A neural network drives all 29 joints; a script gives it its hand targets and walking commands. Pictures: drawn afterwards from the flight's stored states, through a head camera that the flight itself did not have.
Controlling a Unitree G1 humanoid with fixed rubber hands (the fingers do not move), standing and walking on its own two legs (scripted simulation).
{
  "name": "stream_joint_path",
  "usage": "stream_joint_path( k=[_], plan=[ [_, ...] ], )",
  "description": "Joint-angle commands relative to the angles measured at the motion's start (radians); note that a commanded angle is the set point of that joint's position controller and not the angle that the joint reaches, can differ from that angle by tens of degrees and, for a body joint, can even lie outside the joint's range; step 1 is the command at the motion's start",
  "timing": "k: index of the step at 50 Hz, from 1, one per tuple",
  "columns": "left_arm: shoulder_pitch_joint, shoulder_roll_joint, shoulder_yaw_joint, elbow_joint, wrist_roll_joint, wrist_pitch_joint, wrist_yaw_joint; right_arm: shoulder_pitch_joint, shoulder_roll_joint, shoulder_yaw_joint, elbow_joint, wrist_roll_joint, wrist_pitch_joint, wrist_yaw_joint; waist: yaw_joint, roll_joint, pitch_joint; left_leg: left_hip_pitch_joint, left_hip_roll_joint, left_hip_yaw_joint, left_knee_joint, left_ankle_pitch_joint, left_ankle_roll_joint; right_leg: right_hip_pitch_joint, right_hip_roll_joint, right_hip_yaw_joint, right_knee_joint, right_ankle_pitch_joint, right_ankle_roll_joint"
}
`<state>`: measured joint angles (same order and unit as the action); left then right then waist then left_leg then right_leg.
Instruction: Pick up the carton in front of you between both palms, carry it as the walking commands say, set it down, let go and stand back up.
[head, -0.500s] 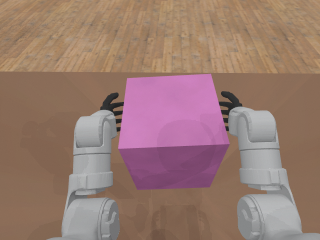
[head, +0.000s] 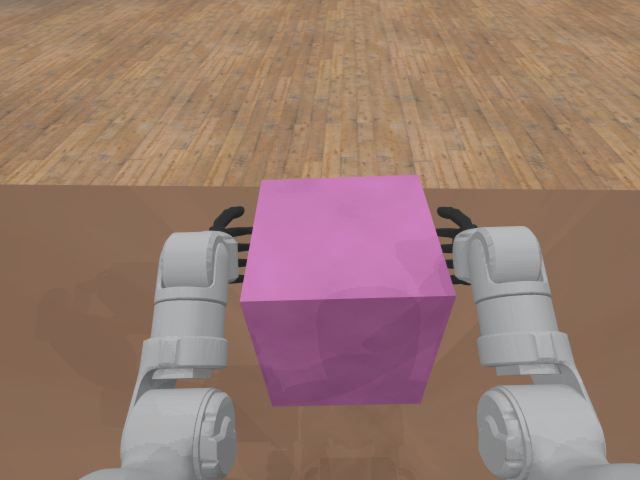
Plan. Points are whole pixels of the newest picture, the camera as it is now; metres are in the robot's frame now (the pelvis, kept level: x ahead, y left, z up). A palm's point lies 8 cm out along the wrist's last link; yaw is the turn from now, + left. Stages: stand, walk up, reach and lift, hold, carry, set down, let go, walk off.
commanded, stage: carry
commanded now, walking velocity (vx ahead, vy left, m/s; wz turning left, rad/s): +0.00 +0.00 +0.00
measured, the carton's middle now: (342, 294) +0.35 +0.00 +0.05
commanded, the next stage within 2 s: none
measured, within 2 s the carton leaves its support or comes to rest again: neither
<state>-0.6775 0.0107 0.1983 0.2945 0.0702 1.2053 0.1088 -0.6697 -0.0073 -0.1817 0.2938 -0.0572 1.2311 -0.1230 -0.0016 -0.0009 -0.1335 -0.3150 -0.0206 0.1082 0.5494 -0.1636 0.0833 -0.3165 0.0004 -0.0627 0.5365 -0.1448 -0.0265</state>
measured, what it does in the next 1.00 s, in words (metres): stands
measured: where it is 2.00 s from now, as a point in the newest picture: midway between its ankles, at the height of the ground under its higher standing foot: outside the picture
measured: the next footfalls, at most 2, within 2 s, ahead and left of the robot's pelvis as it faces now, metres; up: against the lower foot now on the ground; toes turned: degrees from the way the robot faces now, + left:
none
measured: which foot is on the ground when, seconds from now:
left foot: down 0.00-1.00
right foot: down 0.00-1.00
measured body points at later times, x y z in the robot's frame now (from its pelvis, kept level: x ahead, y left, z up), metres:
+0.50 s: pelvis +0.00 +0.00 +0.00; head -0.02 +0.00 +0.45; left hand +0.36 +0.16 +0.12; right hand +0.36 -0.15 +0.12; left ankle +0.02 +0.07 -0.73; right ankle +0.02 -0.10 -0.73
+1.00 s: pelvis +0.00 +0.00 +0.00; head -0.02 +0.01 +0.45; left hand +0.36 +0.16 +0.12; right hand +0.36 -0.14 +0.12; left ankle +0.02 +0.07 -0.73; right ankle +0.02 -0.10 -0.73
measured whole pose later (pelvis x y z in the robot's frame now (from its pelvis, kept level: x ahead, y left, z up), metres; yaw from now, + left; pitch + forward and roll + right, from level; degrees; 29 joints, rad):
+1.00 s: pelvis +0.00 +0.00 +0.00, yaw +0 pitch +2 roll +0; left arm -0.69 0.01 0.20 0.27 0.07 1.22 0.11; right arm -0.68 -0.01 -0.19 0.26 -0.06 1.24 -0.12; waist 0.00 0.00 -0.10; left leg -0.33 -0.02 0.12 0.57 -0.18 0.09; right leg -0.32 -0.01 -0.07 0.55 -0.16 -0.02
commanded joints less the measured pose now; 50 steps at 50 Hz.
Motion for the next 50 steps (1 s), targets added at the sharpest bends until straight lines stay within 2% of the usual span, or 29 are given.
stream_joint_path(
  k=[1, 20, 50],
  plan=[
    [-0.707, -1.129, -0.509, -0.103, -0.422, -0.016, -0.228, -0.773, 1.117, 0.499, -0.15, 0.418, -0.051, 0.227, 0.003, 0.001, -0.284, 0.088, 0.168, -0.161, -0.094, 0.12, 0.007, 0.094, -0.141, 0.133, -0.072, 0.088, -0.042],
    [-0.722, -1.142, -0.531, -0.145, -0.442, -0.005, -0.225, -0.777, 1.121, 0.512, -0.188, 0.425, -0.039, 0.223, 0.003, 0.008, -0.335, 0.121, 0.174, -0.155, -0.054, 0.241, 0.012, 0.116, -0.137, 0.122, -0.033, 0.168, -0.04],
    [-0.723, -1.145, -0.53, -0.137, -0.438, -0.003, -0.227, -0.781, 1.121, 0.511, -0.185, 0.426, -0.038, 0.229, 0.002, 0.01, -0.327, 0.121, 0.18, -0.153, -0.059, 0.25, 0.012, 0.118, -0.137, 0.114, -0.031, 0.152, -0.034]
  ],
)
